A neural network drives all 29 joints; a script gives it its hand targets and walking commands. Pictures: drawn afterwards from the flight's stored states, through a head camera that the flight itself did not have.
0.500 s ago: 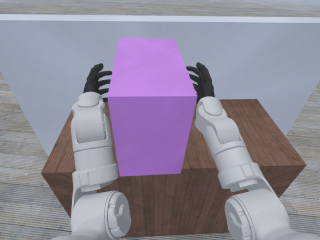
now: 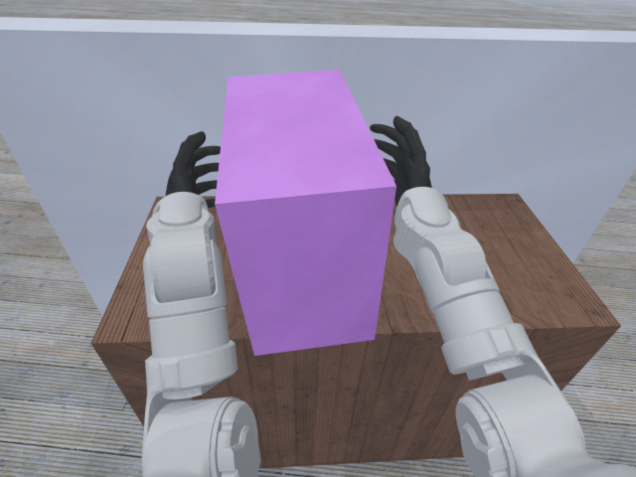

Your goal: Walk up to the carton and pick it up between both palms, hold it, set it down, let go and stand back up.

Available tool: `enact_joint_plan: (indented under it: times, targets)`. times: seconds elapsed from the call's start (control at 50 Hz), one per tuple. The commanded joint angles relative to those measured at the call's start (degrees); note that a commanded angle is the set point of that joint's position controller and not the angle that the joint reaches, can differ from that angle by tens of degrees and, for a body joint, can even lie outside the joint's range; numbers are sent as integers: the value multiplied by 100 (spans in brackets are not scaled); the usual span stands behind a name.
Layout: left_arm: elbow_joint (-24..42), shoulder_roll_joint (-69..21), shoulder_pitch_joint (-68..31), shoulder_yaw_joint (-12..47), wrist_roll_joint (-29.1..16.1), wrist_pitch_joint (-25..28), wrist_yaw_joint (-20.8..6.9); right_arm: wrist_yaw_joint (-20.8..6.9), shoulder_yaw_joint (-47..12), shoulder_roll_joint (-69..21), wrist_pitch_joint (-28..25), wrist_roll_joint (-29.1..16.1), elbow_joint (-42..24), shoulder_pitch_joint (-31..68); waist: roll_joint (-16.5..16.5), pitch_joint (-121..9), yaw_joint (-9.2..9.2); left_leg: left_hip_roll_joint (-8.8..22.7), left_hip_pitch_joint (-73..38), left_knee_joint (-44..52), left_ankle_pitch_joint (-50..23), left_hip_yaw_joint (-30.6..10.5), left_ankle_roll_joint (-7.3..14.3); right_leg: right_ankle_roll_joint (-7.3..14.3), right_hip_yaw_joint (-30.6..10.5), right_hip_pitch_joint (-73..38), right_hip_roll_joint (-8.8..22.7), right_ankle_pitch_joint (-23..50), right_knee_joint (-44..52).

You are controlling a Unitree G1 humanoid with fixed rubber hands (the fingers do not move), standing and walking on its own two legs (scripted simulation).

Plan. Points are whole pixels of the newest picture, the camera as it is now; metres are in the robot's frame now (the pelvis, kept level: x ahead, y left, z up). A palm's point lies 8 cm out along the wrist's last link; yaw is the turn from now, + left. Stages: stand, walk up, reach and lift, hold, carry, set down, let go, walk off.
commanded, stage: set down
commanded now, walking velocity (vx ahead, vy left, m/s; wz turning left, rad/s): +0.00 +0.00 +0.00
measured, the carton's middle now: (299, 204) +0.44 +0.00 +0.16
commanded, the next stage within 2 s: none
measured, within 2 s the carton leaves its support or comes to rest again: neither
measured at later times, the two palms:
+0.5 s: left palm (215, 226) +0.41 +0.12 +0.15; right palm (406, 205) +0.40 -0.14 +0.17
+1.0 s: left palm (213, 224) +0.42 +0.12 +0.15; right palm (400, 204) +0.41 -0.13 +0.17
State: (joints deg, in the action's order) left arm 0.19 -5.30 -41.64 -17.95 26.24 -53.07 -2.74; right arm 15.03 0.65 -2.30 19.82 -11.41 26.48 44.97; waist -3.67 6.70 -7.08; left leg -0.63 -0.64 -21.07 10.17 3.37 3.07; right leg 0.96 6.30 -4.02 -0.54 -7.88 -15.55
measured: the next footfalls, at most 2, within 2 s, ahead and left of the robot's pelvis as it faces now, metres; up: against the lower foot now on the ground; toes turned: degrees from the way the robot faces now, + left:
none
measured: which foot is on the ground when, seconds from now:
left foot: down 0.00-1.00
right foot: down 0.00-1.00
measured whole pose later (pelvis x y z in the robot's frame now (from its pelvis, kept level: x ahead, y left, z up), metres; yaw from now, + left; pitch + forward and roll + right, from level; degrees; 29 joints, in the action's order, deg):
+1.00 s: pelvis +0.02 -0.01 +0.00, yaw +0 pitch -8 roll -1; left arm -35.1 -5.1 -44.4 -21.7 23.9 -21.6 0.7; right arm 7.9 22.1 -6.7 -11.0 8.8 53.0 46.9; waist -3.8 5.0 -2.2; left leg -0.6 0.1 -16.6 8.9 4.0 2.2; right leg 1.4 6.7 -2.2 -0.3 -8.1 -13.5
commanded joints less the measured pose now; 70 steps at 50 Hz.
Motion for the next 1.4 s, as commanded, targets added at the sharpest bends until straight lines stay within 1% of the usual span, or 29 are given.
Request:
enact_joint_plan:
  times: [0.0, 0.02, 0.04, 0.08, 0.12, 0.14, 0.16, 0.18, 0.22, 0.26, 0.28, 0.3, 0.32, 0.34, 0.4, 0.42, 0.44, 0.5, 0.58, 0.68, 0.82, 0.92, 1.06, 1.2, 1.24, 1.26, 1.3, 1.36, 1.38]
  targets:
    - [326, -2789, -3548, 2552, -1071, 578, -659, -671, -1552, -2501, -569, -107, -1484, 4271, 590, -2720, -123, 196, -977, 155, -1611, -279, -434, -130, 241, -154, -311, 595, 6]
    - [237, -2776, -3609, 2478, -997, 658, -684, -701, -1433, -2512, -656, 19, -1395, 4282, 572, -2526, -146, 206, -847, 247, -1316, -275, -418, -121, 286, -140, -301, 404, 55]
    - [89, -2782, -3554, 2389, -959, 723, -716, -731, -1331, -2506, -752, 150, -1277, 4222, 612, -2441, -133, 212, -849, 305, -1166, -259, -391, -114, 273, -122, -253, 359, 80]
    - [-203, -2646, -3321, 2184, -783, 859, -794, -778, -1069, -2387, -954, 447, -960, 3994, 540, -2157, -143, 201, -692, 426, -868, -207, -328, -141, 292, -146, -188, 219, 142]
    - [-471, -2499, -3211, 1854, -571, 1117, -883, -854, -777, -2371, -1246, 755, -676, 3833, 446, -1760, -60, 195, -478, 610, -311, -140, -238, -175, 277, -194, -75, -54, 191]
    - [-634, -2482, -3168, 1747, -462, 1238, -932, -894, -643, -2330, -1400, 890, -487, 3831, 505, -1644, -29, 183, -343, 726, -23, -113, -206, -175, 314, -262, -60, -222, 217]
    - [-876, -2456, -3099, 1646, -395, 1344, -959, -941, -507, -2283, -1553, 1059, -392, 3803, 474, -1547, -4, 181, -221, 824, 230, -78, -177, -172, 322, -312, -15, -420, 252]
    - [-911, -2436, -3057, 1664, -409, 1468, -970, -974, -456, -2295, -1698, 1174, -314, 3746, 452, -1508, 52, 190, -186, 871, 246, -73, -153, -173, 307, -330, 31, -401, 242]
    - [-1175, -2401, -3036, 1569, -373, 1721, -980, -1024, -258, -2296, -1963, 1407, -55, 3676, 392, -1494, 68, 171, -130, 909, 308, -10, -122, -190, 346, -313, 63, -458, 259]
    - [-1277, -2421, -3043, 1572, -376, 1988, -957, -1066, -174, -2361, -2198, 1573, 118, 3581, 328, -1593, 97, 144, -201, 881, 176, 27, -119, -203, 337, -341, 77, -274, 254]
    - [-1647, -2005, -3375, 1343, -538, 2248, -1072, -1072, 345, -2307, -2249, 1898, 456, 3109, 403, -1172, 111, 33, -117, 985, 632, 230, -113, -303, 377, -365, 142, -587, 329]
    - [-1582, -2097, -3450, 1295, -549, 2443, -1111, -1105, 393, -2371, -2372, 2018, 439, 3139, 310, -1375, 175, 17, -139, 1043, 551, 285, -81, -322, 386, -470, 138, -486, 302]
    - [-1511, -2149, -3518, 1370, -589, 2609, -1066, -1109, 371, -2426, -2470, 2077, 524, 3084, 407, -1592, 229, 17, -183, 1033, 393, 280, -114, -311, 376, -642, 151, -259, 259]
    - [-1392, -2248, -3602, 1505, -661, 2768, -1006, -1121, 256, -2504, -2608, 2089, 566, 3178, 394, -1922, 286, 13, -267, 929, -1, 286, -176, -328, 381, -834, 132, 153, 161]
    - [-1063, -2562, -3740, 2020, -843, 3262, -777, -1122, -519, -2794, -3034, 1836, 404, 3444, 316, -3251, 347, 15, -780, 368, -1965, 179, -331, -366, 283, -1476, 36, 2155, -143]
    - [-981, -2650, -3738, 2195, -922, 3394, -717, -1105, -771, -2881, -3133, 1739, 326, 3504, 263, -3564, 331, 13, -803, 256, -2425, 115, -338, -399, 234, -1614, 31, 2733, -233]
    - [-911, -2706, -3724, 2328, -984, 3491, -676, -1083, -972, -2963, -3199, 1673, 306, 3504, 217, -3732, 308, 5, -754, 194, -2683, 64, -328, -434, 187, -1675, 46, 3190, -316]
    - [-907, -2664, -3571, 2430, -1028, 3532, -631, -995, -1194, -2968, -3202, 1556, 359, 3313, 201, -3629, 273, -21, -534, 205, -2606, -38, -294, -491, 95, -1750, 147, 3728, -385]
    - [-1066, -2551, -3325, 2319, -954, 3393, -687, -918, -1169, -2801, -3061, 1420, 586, 3053, 236, -3196, 279, -36, -340, 319, -2194, -66, -289, -491, 55, -1662, 189, 3578, -343]
    - [-1432, -2523, -3362, 2121, -860, 3350, -713, -932, -771, -2611, -2943, 1444, 971, 2979, 328, -2727, 266, 6, -338, 406, -1860, -12, -358, -412, 123, -1315, 121, 2717, -186]
    - [-2096, -2680, -3959, 1841, -804, 3652, -557, -1170, 200, -2458, -3081, 1899, 1689, 3241, 552, -2622, 275, 182, -830, 462, -1631, 90, -540, -229, 327, -367, -11, 1163, 115]
    - [-2635, -2780, -4305, 1591, -777, 3917, -369, -1372, 775, -2477, -3212, 2247, 2149, 3564, 613, -2907, 353, 267, -1112, 442, -1680, 124, -599, -167, 380, 52, -60, 754, 228]
    - [-3246, -2690, -4602, 1138, -715, 4210, -225, -1537, 1194, -2693, -3189, 2577, 2652, 3839, 459, -3016, 503, 233, -685, 550, -1369, 224, -478, -195, 232, -174, -14, 921, 151]
    - [-3539, -2412, -4721, 686, -601, 4402, -193, -1609, 1441, -2969, -3034, 2809, 2995, 3707, 362, -2925, 574, 175, -134, 690, -1046, 322, -350, -294, 40, -647, 76, 1355, -37]
    - [-3572, -2355, -4725, 607, -577, 4462, -191, -1621, 1476, -3033, -3011, 2858, 3041, 3645, 358, -2960, 579, 164, -60, 680, -1107, 334, -344, -320, 3, -766, 87, 1565, -94]
    - [-3655, -2538, -4657, 608, -578, 4471, -177, -1606, 1449, -3023, -3034, 2893, 2890, 3751, 221, -3229, 608, 149, -137, 661, -1266, 253, -317, -342, 49, -791, 96, 1848, -111]
    - [-3753, -2544, -4612, 617, -589, 4506, -158, -1581, 1405, -3114, -3063, 2904, 2806, 3771, 179, -3369, 618, 138, -108, 567, -1504, 252, -311, -407, 43, -842, 98, 2321, -198]
    - [-3677, -2570, -4634, 669, -596, 4580, -160, -1553, 1313, -3244, -3051, 2892, 2866, 3600, 290, -3454, 543, 123, -26, 518, -1736, 236, -327, -445, -32, -1049, 132, 2854, -297]
    - [-3665, -2560, -4681, 673, -583, 4603, -162, -1546, 1324, -3248, -3037, 2905, 2915, 3599, 327, -3469, 509, 115, 22, 516, -1664, 232, -334, -450, -40, -1029, 139, 2869, -310]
